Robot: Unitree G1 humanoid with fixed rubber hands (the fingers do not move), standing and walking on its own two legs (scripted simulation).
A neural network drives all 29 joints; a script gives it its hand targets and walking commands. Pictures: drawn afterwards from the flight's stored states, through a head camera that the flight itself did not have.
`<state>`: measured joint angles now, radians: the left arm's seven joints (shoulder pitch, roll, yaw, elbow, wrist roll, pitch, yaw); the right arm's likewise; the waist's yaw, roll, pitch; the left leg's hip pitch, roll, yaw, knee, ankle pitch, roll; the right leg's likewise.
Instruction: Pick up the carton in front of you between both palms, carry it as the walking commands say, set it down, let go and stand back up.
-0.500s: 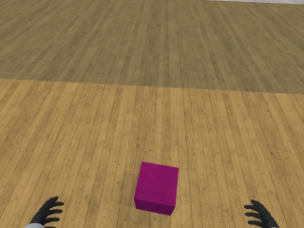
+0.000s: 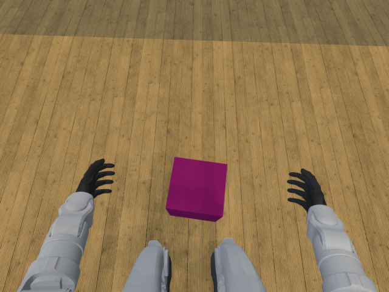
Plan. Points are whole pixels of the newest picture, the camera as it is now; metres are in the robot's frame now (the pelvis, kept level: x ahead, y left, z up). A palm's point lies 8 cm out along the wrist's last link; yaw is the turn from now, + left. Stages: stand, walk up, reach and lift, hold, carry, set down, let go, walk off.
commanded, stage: reach and lift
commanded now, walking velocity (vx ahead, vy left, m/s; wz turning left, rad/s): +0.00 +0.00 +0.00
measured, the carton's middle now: (196, 191) +0.41 -0.03 -0.58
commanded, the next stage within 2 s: none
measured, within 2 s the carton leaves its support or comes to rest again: neither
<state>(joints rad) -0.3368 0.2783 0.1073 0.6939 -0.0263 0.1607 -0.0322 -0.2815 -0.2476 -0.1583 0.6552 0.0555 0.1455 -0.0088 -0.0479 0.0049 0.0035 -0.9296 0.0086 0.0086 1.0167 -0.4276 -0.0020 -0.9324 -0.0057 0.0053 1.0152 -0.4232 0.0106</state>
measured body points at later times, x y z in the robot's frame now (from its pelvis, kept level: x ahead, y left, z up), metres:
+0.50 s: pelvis -0.07 +0.00 -0.07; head +0.22 +0.01 +0.28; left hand +0.47 +0.16 -0.17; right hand +0.41 -0.22 -0.17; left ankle +0.03 +0.12 -0.67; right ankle +0.03 -0.12 -0.67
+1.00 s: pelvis -0.08 +0.00 -0.25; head +0.26 +0.01 +0.05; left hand +0.45 +0.16 -0.42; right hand +0.39 -0.23 -0.41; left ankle +0.03 +0.12 -0.67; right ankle +0.03 -0.12 -0.67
